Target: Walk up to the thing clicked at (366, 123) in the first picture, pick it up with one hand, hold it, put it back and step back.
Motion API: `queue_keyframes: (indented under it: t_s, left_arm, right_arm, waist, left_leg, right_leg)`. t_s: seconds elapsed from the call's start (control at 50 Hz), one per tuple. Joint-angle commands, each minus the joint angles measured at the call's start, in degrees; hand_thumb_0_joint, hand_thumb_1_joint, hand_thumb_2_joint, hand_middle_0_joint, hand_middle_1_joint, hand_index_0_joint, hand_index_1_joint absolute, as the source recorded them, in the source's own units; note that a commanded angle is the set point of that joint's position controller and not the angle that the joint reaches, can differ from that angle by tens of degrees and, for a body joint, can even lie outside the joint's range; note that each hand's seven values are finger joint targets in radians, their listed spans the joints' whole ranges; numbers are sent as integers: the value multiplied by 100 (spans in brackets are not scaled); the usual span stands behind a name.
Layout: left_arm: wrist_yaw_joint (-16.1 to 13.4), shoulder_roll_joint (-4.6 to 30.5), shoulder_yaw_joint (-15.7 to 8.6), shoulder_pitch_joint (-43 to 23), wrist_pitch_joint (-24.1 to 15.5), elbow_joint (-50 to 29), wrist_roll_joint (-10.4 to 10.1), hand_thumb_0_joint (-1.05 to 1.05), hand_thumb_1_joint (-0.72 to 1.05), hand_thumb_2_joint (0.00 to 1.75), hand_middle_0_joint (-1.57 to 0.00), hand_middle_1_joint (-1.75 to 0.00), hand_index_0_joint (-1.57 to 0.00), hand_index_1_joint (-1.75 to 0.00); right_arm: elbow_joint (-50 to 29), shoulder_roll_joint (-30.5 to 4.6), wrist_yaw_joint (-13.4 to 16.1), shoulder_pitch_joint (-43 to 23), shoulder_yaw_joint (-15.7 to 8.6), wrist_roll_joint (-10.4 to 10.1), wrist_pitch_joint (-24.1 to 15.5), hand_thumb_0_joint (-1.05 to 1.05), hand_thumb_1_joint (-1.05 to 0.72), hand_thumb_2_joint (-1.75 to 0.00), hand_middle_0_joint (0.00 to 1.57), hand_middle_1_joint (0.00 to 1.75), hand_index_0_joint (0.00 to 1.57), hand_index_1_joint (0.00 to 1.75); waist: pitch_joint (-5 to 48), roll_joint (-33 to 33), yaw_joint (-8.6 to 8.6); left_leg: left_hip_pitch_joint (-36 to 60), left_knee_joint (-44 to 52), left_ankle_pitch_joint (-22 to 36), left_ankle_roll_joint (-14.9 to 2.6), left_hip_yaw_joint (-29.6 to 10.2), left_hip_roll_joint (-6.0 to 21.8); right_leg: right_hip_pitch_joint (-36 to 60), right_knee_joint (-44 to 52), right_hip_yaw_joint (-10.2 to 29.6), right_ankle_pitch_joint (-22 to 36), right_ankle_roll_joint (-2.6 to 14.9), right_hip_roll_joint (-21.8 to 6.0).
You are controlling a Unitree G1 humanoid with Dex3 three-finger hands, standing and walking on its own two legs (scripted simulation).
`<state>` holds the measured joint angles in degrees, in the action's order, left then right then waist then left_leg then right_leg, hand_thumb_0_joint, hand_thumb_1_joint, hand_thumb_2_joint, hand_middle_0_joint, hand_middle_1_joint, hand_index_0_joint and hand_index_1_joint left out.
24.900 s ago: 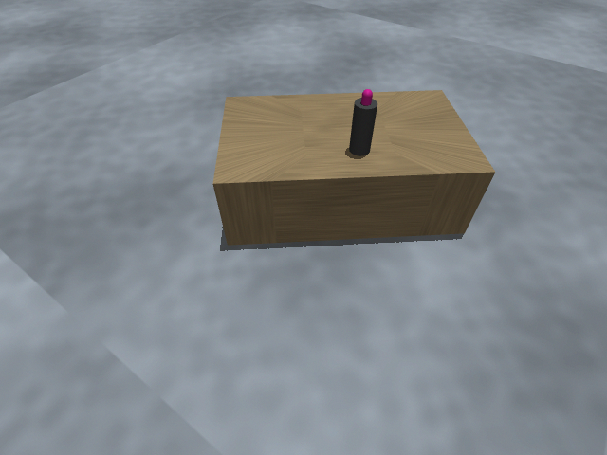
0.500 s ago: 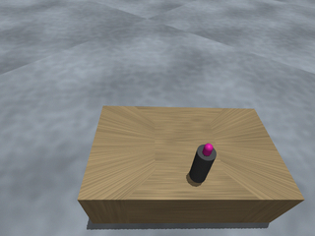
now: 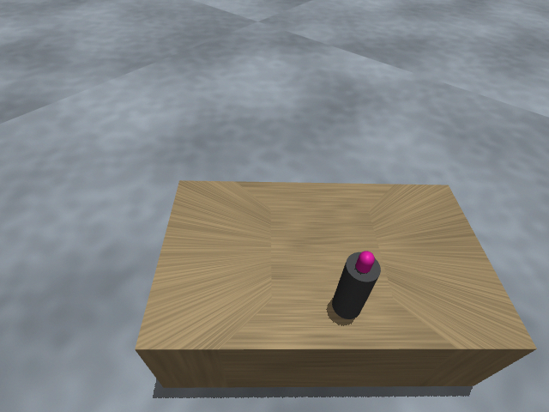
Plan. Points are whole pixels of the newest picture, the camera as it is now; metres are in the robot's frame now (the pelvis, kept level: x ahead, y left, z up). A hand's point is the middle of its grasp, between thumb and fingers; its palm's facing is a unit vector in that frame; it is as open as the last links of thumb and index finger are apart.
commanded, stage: stand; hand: right
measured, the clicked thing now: (356, 282) +0.49 -0.20 -0.29
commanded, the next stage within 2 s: none
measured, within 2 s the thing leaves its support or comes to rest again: neither
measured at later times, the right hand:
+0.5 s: hand out of the picture +0.08 -0.26 -0.15, palm faces -0.03 +0.93 -0.36, open 8.2 cm
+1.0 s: hand out of the picture +0.09 -0.26 -0.15, palm faces -0.04 +0.93 -0.36, open 7.4 cm
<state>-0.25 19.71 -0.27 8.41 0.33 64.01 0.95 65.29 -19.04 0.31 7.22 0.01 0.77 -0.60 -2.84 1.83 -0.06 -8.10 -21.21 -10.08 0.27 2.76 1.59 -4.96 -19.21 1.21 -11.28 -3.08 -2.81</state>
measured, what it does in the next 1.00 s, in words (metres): stands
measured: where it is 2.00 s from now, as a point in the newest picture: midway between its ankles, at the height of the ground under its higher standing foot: outside the picture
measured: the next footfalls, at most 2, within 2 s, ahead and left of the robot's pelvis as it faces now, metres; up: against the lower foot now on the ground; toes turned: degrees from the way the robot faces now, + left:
none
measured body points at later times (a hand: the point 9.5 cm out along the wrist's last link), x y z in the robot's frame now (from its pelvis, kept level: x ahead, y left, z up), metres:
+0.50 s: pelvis +0.01 +0.00 +0.00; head +0.01 +0.01 +0.45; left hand +0.07 +0.29 -0.14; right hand +0.09 -0.31 -0.13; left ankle +0.02 +0.12 -0.75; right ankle -0.01 -0.15 -0.75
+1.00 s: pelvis +0.01 -0.01 +0.00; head +0.02 +0.00 +0.45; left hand +0.07 +0.29 -0.14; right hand +0.09 -0.31 -0.13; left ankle +0.02 +0.12 -0.75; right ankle -0.01 -0.15 -0.75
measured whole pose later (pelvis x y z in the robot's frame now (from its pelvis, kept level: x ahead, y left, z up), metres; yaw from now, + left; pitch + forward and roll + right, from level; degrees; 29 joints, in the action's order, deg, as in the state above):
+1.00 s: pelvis +0.01 -0.01 +0.00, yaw +1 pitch -3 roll +0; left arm 0.2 20.0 -0.8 7.4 0.0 64.0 0.8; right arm 65.2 -19.6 -0.1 6.5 -0.2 0.8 -0.5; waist -3.1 1.1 0.0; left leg -7.4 -19.6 -9.7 1.1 1.2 1.9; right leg -3.7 -17.8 -0.4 -11.6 -2.3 -2.4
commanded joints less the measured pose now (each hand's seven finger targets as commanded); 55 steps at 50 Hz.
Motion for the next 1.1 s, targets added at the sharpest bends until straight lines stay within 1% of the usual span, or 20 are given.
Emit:
queue_keyframes:
  t_s: [0.0,0.02,0.04,0.08,0.12,0.16,0.28,0.32,0.44,0.54,0.56,0.66,0.7,0.76,0.82,0.84,0.88,0.94,0.96,1.08]
  left_arm:
    - [-63,1095,-207,-129,-81,-279,12,0,90,90,-20,-30,-20,-30]
    - [-57,1058,-199,-145,-81,-289,16,0,90,90,-20,-30,-20,-30]
    - [-54,1070,-205,-178,-76,-294,6,0,90,90,-20,-30,-20,-30]
    - [-57,1067,-209,-180,-90,-296,-5,0,90,90,-20,-30,-20,-30]
    - [-53,1072,-205,-194,-86,-287,7,0,90,90,-20,-30,-20,-30]
    - [-53,1089,-215,-194,-91,-288,10,0,90,90,-20,-30,-20,-30]
    - [-52,1112,-224,-311,-103,-318,6,0,90,90,-20,-30,-20,-30]
    - [-46,1114,-232,-327,-96,-319,8,0,90,90,-20,-30,-20,-30]
    - [-46,1109,-225,-297,-113,-320,0,0,90,90,-20,-30,-20,-30]
    - [-41,1121,-233,-278,-113,-305,-1,0,90,90,-20,-30,-20,-30]
    - [-45,1130,-230,-258,-120,-314,8,0,90,90,-20,-30,-20,-30]
    - [-34,1120,-227,-269,-130,-319,1,0,90,90,-20,-30,-20,-30]
    - [-35,1141,-233,-272,-130,-317,7,0,90,90,-20,-30,-20,-30]
    - [-38,1162,-242,-290,-144,-348,8,0,90,90,-20,-30,-20,-30]
    - [-33,1147,-239,-289,-148,-355,2,0,90,90,-20,-30,-20,-30]
    - [-36,1172,-251,-282,-141,-341,1,0,90,90,-20,-30,-20,-30]
    - [-28,1177,-252,-299,-140,-354,-7,0,90,90,-20,-30,-20,-30]
    - [-23,1150,-250,-251,-122,-329,2,0,90,90,-20,-30,-20,-30]
    - [-29,1180,-253,-294,-132,-357,4,0,90,90,-20,-30,-20,-30]
    - [-28,1180,-249,-278,-150,-370,-10,0,90,90,-20,-30,-20,-30]
  right_arm:
    - [-322,-1261,98,-291,-230,-6,-93,0,38,-22,20,21,20,21]
    - [-337,-1284,98,-304,-234,-3,-98,0,30,-30,20,29,20,29]
    - [-311,-1276,101,-223,-231,-5,-93,0,22,-38,20,30,20,30]
    - [-310,-1271,97,-268,-226,-13,-103,0,6,-54,20,30,20,30]
    - [-320,-1283,99,-304,-226,0,-91,0,-10,-70,20,30,20,30]
    - [-330,-1286,92,-333,-228,-13,-100,0,-26,-86,20,30,20,30]
    - [-322,-1267,85,-312,-220,-8,-89,0,-74,-90,20,30,20,30]
    - [-328,-1301,87,-326,-237,1,-85,0,-90,-90,20,30,20,30]
    - [-324,-1300,78,-345,-254,-8,-104,0,-90,-90,20,30,20,30]
    - [-304,-1304,76,-344,-247,-17,-85,0,-90,-90,20,30,20,30]
    - [-340,-1286,67,-409,-257,-15,-93,0,-90,-90,20,30,20,30]
    - [-328,-1310,60,-355,-252,-9,-86,0,-90,-90,20,30,20,30]
    - [-320,-1306,59,-363,-254,-12,-76,0,-90,-90,20,30,20,30]
    - [-337,-1288,54,-342,-253,-6,-77,0,-90,-90,20,30,20,30]
    - [-340,-1312,52,-336,-250,-9,-86,0,-90,-90,20,30,20,30]
    - [-336,-1304,55,-313,-249,-13,-80,0,-90,-90,20,30,20,30]
    - [-338,-1301,55,-292,-240,-11,-82,0,-90,-90,20,30,20,30]
    - [-340,-1340,61,-325,-250,-5,-85,0,-90,-90,20,30,20,30]
    - [-347,-1314,57,-331,-252,-6,-83,0,-90,-90,20,30,20,30]
    - [-340,-1324,54,-279,-250,-6,-95,0,-90,-90,20,30,20,30]
  waist:
    - [256,-127,-14]
    - [361,-172,-14]
    - [337,-195,-33]
    - [411,-196,-14]
    - [306,-216,-10]
    - [374,-191,-13]
    - [351,-200,-43]
    - [317,-213,-41]
    - [417,-178,-29]
    - [368,-201,-20]
    - [389,-161,-11]
    - [391,-208,-25]
    - [280,-163,-33]
    - [380,-151,-35]
    - [404,-228,-45]
    - [335,-218,-42]
    - [375,-202,-50]
    - [303,-267,-18]
    - [331,-214,-25]
    - [437,-198,-30]
  left_leg:
    - [259,418,697,-83,-597,590]
    - [340,361,837,-96,-567,606]
    - [255,382,768,-100,-557,602]
    - [301,352,1090,-92,-569,621]
    - [210,405,770,-84,-558,580]
    - [327,394,980,-76,-589,611]
    - [271,412,981,-57,-582,598]
    - [214,450,680,-63,-588,587]
    - [291,394,1153,-73,-597,620]
    - [281,434,855,-77,-621,602]
    - [347,412,1015,-86,-630,624]
    - [302,395,902,-83,-612,616]
    - [273,449,702,-62,-640,606]
    - [315,399,945,-80,-631,614]
    - [313,391,949,-79,-608,608]
    - [235,430,773,-66,-623,592]
    - [264,443,797,-85,-625,599]
    - [233,469,644,-68,-652,606]
    - [254,457,816,-79,-660,620]
    - [295,398,1043,-81,-646,621]
  right_leg:
    - [-257,309,232,529,286,-401]
    - [-220,318,238,633,289,-417]
    - [-159,323,247,624,296,-429]
    - [-66,297,226,795,283,-439]
    - [-128,383,234,647,279,-434]
    - [-116,347,209,729,281,-436]
    - [-76,385,192,775,276,-453]
    - [-93,411,208,562,291,-456]
    - [-10,376,176,798,306,-469]
    - [-54,413,171,623,309,-475]
    - [-89,387,144,666,313,-462]
    - [-31,441,183,640,320,-487]
    - [-136,483,167,441,317,-463]
    - [-80,446,158,661,328,-479]
    - [-32,445,171,730,326,-488]
    - [-35,455,163,599,320,-477]
    - [-12,452,190,660,336,-501]
    - [-104,450,156,433,336,-472]
    - [-76,425,155,545,346,-484]
    - [13,407,168,743,339,-512]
